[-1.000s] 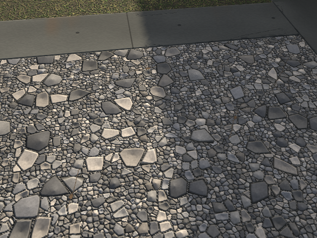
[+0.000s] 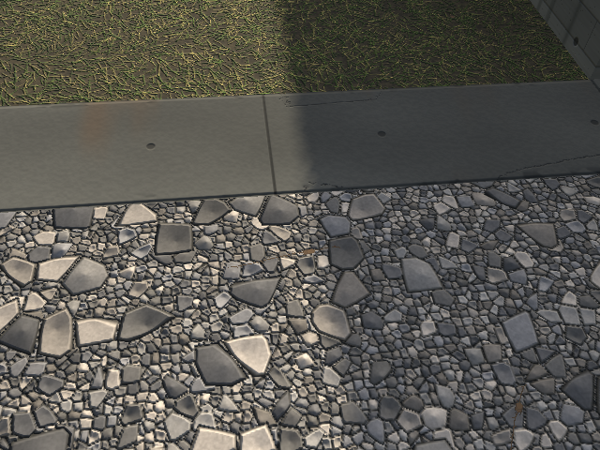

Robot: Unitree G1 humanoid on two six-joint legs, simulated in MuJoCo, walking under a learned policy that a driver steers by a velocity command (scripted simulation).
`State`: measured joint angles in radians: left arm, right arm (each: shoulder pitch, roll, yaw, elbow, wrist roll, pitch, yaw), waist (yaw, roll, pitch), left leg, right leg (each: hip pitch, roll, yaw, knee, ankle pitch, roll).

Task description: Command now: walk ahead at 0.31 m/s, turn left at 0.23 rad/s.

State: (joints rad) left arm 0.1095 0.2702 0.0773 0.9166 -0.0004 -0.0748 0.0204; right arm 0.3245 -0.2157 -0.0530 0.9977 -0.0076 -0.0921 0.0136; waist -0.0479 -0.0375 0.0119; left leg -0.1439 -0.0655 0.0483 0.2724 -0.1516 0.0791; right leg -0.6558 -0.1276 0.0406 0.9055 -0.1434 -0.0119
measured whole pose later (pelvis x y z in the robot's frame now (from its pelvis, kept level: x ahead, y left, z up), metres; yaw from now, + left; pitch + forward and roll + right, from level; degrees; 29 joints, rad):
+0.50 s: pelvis +0.12 -0.04 -0.01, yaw +16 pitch +2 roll +0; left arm 0.08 0.25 0.06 0.88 0.02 -0.02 0.05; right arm 0.18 -0.30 -0.10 0.81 0.02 0.05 -0.04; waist 0.00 0.02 0.05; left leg -0.54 0.06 0.00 0.98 -0.39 -0.05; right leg -0.35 -0.05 -0.15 0.40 -0.08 -0.04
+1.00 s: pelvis +0.12 +0.01 +0.00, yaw +33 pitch +3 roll -3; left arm 0.06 0.31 0.09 0.85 0.00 0.00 0.04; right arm 0.20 -0.29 -0.08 0.71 0.01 0.02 -0.04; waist -0.01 -0.01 0.02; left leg -0.30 -0.06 -0.14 0.46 -0.20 0.05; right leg -0.48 0.02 0.08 0.80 -0.32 0.07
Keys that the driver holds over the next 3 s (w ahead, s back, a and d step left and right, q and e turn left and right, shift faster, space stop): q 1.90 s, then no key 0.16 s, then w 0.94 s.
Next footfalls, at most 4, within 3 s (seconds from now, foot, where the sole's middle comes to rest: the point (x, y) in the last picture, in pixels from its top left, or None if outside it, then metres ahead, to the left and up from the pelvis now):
0.22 right None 0.27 -0.12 -0.79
0.64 left None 0.13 0.11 -0.79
1.14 right None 0.26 -0.07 -0.79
1.56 left None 0.06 0.12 -0.79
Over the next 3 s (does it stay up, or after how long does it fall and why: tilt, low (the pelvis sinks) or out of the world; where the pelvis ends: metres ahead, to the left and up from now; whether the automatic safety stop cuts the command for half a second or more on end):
stays up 0.26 0.35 -0.02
